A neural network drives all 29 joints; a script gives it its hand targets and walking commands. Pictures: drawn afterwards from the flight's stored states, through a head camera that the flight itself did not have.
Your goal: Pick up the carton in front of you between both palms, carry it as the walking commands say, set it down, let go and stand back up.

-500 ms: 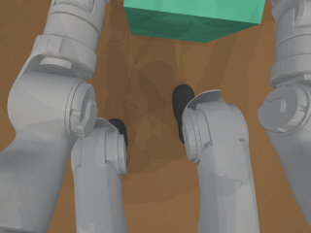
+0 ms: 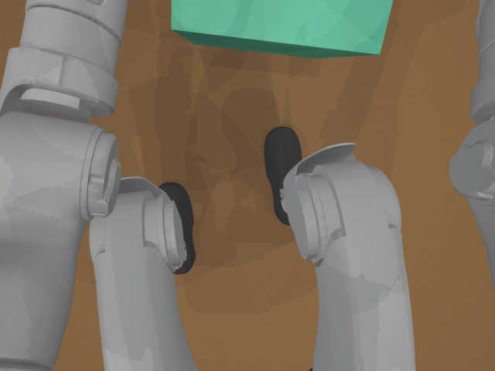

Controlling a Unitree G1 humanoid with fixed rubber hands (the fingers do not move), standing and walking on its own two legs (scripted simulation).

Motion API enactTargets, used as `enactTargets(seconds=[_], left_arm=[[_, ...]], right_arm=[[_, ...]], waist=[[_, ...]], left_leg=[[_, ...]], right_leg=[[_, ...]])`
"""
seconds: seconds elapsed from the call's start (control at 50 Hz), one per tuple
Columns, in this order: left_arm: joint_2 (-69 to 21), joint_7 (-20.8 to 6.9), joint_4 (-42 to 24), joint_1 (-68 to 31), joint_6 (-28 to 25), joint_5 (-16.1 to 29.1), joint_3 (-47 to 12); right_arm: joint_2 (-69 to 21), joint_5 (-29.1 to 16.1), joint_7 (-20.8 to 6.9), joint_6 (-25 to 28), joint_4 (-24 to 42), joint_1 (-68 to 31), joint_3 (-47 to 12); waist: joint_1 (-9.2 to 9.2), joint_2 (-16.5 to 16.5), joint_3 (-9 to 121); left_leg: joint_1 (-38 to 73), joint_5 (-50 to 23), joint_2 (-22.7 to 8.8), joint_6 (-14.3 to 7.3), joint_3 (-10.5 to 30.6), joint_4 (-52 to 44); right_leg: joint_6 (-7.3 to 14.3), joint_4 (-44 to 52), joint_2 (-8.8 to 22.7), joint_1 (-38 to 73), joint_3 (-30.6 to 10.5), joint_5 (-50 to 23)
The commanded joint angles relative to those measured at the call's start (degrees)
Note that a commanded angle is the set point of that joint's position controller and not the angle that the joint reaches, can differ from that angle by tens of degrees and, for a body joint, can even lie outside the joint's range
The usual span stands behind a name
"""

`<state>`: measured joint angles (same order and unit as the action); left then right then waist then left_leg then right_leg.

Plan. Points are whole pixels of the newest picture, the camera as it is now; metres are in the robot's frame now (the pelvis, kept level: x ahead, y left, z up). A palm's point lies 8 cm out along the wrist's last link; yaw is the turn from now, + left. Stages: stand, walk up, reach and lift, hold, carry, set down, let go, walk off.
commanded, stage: set down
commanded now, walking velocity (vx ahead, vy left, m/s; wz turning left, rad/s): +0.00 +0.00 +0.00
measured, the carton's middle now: out of the picture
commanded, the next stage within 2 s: let go in 0.90 s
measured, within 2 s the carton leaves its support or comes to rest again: neither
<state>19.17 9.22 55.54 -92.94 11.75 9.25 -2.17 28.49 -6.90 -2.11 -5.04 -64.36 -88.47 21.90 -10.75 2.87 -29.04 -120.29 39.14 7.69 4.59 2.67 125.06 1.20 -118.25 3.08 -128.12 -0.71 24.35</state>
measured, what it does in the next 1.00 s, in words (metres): rises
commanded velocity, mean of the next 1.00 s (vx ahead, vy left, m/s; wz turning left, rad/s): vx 0.00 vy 0.00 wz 0.00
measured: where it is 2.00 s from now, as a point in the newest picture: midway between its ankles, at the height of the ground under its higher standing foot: (232, 218)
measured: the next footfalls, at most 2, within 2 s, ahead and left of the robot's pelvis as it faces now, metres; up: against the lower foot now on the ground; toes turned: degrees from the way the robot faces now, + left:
none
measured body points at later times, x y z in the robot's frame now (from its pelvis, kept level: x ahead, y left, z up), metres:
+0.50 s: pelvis +0.02 +0.00 +0.11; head +0.36 -0.08 +0.39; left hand +0.63 +0.00 +0.00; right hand +0.51 -0.37 +0.00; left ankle +0.09 +0.13 -0.36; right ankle +0.15 -0.12 -0.36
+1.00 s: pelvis +0.05 -0.01 +0.24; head +0.36 -0.09 +0.56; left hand +0.63 +0.01 +0.14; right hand +0.50 -0.37 +0.14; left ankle +0.09 +0.13 -0.36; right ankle +0.15 -0.12 -0.36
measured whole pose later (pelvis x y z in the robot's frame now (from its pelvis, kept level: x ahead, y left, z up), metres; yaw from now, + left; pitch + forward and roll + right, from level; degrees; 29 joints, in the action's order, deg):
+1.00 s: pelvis +0.05 -0.01 +0.24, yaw -2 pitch +44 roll +5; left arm 12.0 6.1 50.0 -73.0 15.8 -2.9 14.0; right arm 19.8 3.1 -5.5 -12.6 -48.4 -66.4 25.6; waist -8.8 3.7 -1.0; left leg -87.6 25.8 5.1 3.0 3.3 69.1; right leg 0.5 -66.1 -1.1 -95.2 -3.7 14.8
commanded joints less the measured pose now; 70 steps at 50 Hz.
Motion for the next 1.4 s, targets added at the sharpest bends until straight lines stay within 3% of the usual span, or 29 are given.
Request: enactTargets(seconds=[0.0, 0.1, 0.18, 0.3, 0.44, 0.52, 0.7, 0.92, 1.0, 1.12, 1.24, 1.38], left_arm=[[3.44, 0.86, -10.85, -19.76, 0.33, -0.91, 2.79], [5.4, 0.67, -5.91, -16.61, 3.53, -3.42, 8.59], [4.67, -0.68, -1.93, -13.6, 3.77, -5.17, 11.49], [3.02, -1.62, -2.38, -10.0, 3.19, -7.44, 13.06], [0.46, -1.14, -10.92, -7.21, 4.16, -7.91, 11.37], [-0.13, -0.6, -15.34, -5.78, 5.35, -7.81, 10.74], [-0.61, -1.31, -15.22, -0.92, 6.3, -8.71, 12.76], [-2.56, -3.41, -10.38, 5.63, 3.16, -11.6, 15.99], [-5.75, -2.52, -12.55, 14.27, 2.37, -14.6, 17.49], [-12.08, 0.58, -24.3, 31.72, 0.86, -17.31, 16.6], [-13.06, 0.56, -32.11, 45.4, -1.67, -16.68, 14.35], [-12.22, -2.71, -29.2, 62.11, -5.63, -16.22, 13.08]], right_arm=[[10.85, -0.15, 1.23, -1.37, 11.61, -12.88, -0.37], [7.46, 1.1, 2.4, -5.63, 15.04, -12.98, -2.35], [4.19, 2.78, 1.92, -6.68, 15.05, -11.52, -2.1], [2.17, 5.16, 0.54, -6.85, 15.28, -6.12, 0.57], [3.76, 5.94, -0.34, -7.85, 20.73, -0.77, 3.34], [4.55, 5.4, -0.74, -8.88, 23.81, 1.37, 3.53], [2.93, 5.22, -1.75, -9.66, 24.42, 4.76, 2.95], [-0.75, 9.45, -3.1, -6.65, 21.33, 9.38, 4.23], [-1.65, 12.27, -4.59, -5.75, 22.6, 16.29, 4.07], [-2.15, 14.19, -6.54, -4.57, 29.75, 32.39, 0.58], [-3.56, 10.94, -6.94, -2.17, 34.79, 46.42, -5.42], [-7.43, 8.22, -6.41, 0.87, 37.15, 62.55, -10.44]], waist=[[-7.86, 2.88, 87.17], [-4.53, -3.69, 83.67], [-2.98, -5.18, 79.73], [-3.51, -3.02, 82.14], [-5.52, 2.01, 92.1], [-5.49, 3.5, 95.92], [-3.55, 0.93, 92.43], [-1.83, -0.99, 85.82], [-1.03, -1.01, 89.16], [-0.21, -3.0, 89.03], [1.34, -4.0, 78.79], [4.33, -5.99, 68.18]], left_leg=[[18.48, -8.1, 0.83, -1.28, -9.38, -13.1], [12.62, -1.92, 1.57, -2.68, -10.08, -18.23], [9.95, -1.36, 1.73, -2.75, -9.72, -22.0], [12.97, -4.19, 2.1, -2.22, -9.24, -27.9], [23.5, -11.26, 2.54, -1.11, -8.94, -33.89], [29.04, -14.37, 2.56, -0.77, -8.72, -37.43], [32.83, -14.63, 1.89, -1.2, -7.48, -48.53], [38.33, -18.1, 0.78, -0.91, -5.64, -62.58], [43.36, -23.03, 0.83, -0.38, -5.44, -67.47], [48.97, -27.91, 0.63, 0.17, -5.24, -74.7], [54.92, -23.22, -0.07, -0.59, -5.14, -80.92], [60.46, -20.21, -1.73, -1.93, -4.53, -86.27]], right_leg=[[-2.09, 9.5, -3.17, 64.78, 2.77, -24.99], [-3.54, 14.77, -3.81, 66.04, 2.82, -15.42], [-3.9, 18.19, -4.26, 63.08, 2.93, -13.18], [-4.05, 22.35, -4.92, 61.28, 4.25, -18.65], [-3.68, 27.91, -5.73, 65.25, 5.51, -28.31], [-3.5, 31.34, -6.11, 69.46, 5.6, -31.72], [-3.84, 40.91, -5.78, 78.01, 4.31, -32.35], [-3.41, 53.13, -5.27, 87.32, 2.84, -34.53], [-2.59, 56.51, -5.46, 95.41, 2.46, -40.24], [-1.27, 62.15, -5.02, 108.87, 0.7, -46.43], [-1.66, 70.02, -4.46, 115.14, -1.28, -39.28], [-2.25, 76.4, -3.59, 122.14, -3.37, -32.59]])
